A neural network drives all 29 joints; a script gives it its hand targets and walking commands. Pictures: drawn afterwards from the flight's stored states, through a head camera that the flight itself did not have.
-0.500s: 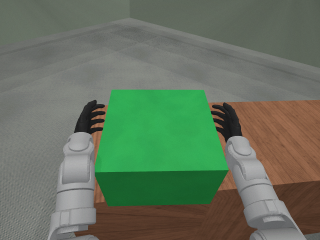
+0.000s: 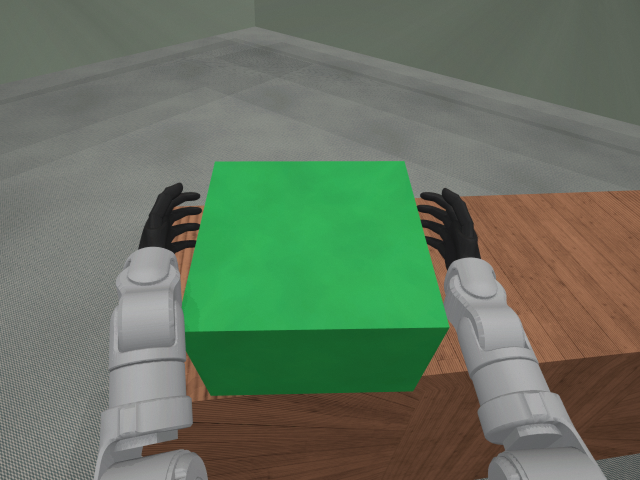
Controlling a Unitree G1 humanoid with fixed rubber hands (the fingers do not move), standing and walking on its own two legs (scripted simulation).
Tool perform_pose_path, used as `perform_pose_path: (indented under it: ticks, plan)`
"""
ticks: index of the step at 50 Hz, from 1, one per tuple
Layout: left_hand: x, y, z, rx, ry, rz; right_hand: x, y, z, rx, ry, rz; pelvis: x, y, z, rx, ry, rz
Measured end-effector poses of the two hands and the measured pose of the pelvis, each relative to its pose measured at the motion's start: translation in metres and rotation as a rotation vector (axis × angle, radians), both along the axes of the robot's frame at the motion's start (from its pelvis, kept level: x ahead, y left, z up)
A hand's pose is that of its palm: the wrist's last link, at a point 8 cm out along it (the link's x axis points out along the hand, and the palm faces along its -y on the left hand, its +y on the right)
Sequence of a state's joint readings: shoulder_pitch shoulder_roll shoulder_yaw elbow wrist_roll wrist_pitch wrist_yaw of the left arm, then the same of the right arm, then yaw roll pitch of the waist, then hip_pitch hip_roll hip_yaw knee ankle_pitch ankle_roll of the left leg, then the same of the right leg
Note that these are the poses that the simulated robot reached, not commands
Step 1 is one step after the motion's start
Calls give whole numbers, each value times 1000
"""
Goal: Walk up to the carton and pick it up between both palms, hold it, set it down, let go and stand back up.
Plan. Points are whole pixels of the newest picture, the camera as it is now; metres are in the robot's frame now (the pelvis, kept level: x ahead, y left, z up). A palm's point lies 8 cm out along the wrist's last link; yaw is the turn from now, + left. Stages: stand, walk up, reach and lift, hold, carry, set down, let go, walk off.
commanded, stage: reach and lift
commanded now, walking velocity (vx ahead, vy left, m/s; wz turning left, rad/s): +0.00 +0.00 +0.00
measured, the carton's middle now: (311, 273) +0.39 +0.01 +0.08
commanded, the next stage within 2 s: hold in 0.38 s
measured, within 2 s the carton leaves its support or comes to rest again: neither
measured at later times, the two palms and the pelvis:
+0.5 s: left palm (164, 251) +0.34 +0.18 +0.17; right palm (468, 263) +0.34 -0.18 +0.15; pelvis -0.02 +0.00 +0.00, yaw +0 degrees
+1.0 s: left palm (147, 248) +0.34 +0.20 +0.18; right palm (459, 252) +0.35 -0.16 +0.17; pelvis -0.01 +0.01 +0.00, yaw +0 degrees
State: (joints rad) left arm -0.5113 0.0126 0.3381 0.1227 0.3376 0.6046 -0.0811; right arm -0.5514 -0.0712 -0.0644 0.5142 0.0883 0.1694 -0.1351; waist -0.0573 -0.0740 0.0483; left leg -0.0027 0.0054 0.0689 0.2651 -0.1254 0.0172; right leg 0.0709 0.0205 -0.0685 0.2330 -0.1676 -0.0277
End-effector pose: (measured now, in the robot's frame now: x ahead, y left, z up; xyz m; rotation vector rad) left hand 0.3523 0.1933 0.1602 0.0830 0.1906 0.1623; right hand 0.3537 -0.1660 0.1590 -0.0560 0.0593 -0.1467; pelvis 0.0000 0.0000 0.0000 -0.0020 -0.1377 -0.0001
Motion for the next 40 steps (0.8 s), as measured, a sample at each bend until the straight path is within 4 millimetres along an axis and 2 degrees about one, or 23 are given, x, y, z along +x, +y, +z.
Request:
perform_pose_path:
  ticks: [10,18,26,36,40]
  plan:
    - [-8,4,0,17,-5,5,-8,5,0,28,-14,-2,3,3,-1,-4,-33,13]
    - [-12,-4,6,25,5,-11,-16,-4,-2,29,-9,-12,-7,5,-1,-4,-31,5]
    - [-9,-9,7,16,44,-5,-10,-9,-5,22,32,1,-16,1,0,1,16,-1]
    - [-12,2,24,7,-21,25,-7,3,24,26,-36,12,-6,-3,0,1,-8,5]
    - [-16,7,28,-2,-21,22,-9,7,29,26,-33,17,-3,-1,0,2,-32,11]
